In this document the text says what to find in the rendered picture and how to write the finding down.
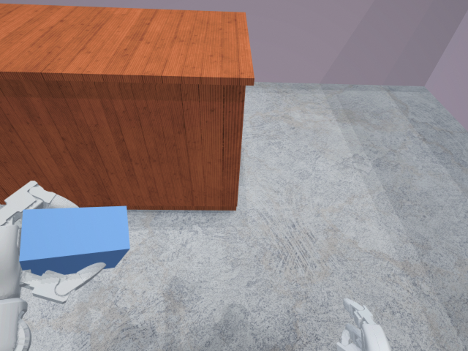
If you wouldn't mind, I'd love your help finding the sponge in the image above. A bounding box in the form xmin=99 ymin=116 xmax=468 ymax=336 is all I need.
xmin=19 ymin=206 xmax=130 ymax=276

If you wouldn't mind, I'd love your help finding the table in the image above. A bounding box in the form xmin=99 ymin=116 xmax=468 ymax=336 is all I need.
xmin=0 ymin=4 xmax=254 ymax=211

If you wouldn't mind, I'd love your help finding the left robot hand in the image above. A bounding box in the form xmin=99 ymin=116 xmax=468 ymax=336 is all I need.
xmin=0 ymin=181 xmax=106 ymax=304

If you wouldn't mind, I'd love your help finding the right robot hand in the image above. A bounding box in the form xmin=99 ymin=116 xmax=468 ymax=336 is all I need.
xmin=337 ymin=298 xmax=391 ymax=351

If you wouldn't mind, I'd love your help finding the robot left forearm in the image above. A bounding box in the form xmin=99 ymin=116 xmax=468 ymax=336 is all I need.
xmin=0 ymin=298 xmax=31 ymax=351

